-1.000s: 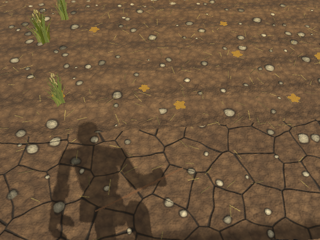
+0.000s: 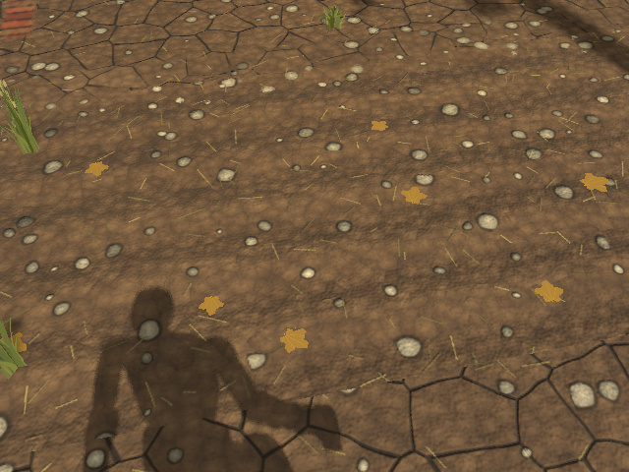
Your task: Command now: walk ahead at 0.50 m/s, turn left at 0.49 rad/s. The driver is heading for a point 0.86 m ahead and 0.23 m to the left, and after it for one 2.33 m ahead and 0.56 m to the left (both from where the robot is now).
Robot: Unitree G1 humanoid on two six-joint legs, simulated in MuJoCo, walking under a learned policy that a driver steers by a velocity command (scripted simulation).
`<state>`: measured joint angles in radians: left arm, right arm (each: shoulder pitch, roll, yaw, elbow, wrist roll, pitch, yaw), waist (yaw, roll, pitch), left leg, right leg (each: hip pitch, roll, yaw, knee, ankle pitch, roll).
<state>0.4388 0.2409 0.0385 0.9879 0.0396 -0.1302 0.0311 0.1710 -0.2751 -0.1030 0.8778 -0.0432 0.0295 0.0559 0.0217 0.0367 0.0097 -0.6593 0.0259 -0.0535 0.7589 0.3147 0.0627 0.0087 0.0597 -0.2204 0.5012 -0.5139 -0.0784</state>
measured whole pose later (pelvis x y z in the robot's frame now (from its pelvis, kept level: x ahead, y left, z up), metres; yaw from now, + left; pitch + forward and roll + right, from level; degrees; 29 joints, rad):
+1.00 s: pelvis +0.54 +0.08 -0.15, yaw +35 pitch +1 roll -1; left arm 0.41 0.23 0.06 0.93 0.02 -0.09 0.00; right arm 0.08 -0.27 -0.05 0.79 -0.03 0.01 0.07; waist 0.06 0.04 0.03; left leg -0.61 0.05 -0.01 0.76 -0.10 0.03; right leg -0.01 -0.03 -0.19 0.26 -0.27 0.01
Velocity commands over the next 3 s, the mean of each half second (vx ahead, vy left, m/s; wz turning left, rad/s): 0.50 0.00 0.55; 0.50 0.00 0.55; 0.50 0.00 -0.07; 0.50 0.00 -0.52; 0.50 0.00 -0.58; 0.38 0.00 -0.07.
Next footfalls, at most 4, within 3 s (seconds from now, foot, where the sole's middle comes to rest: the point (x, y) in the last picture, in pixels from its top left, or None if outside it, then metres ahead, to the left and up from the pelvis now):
0.22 left None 0.32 0.09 -0.93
0.62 right None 0.57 -0.05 -0.93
1.10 left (223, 447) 0.64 0.28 -0.93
1.66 right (233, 329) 0.97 0.30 -0.93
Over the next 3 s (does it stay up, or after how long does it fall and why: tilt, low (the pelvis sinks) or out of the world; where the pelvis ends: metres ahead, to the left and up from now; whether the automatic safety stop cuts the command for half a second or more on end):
stays up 1.44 0.37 -0.15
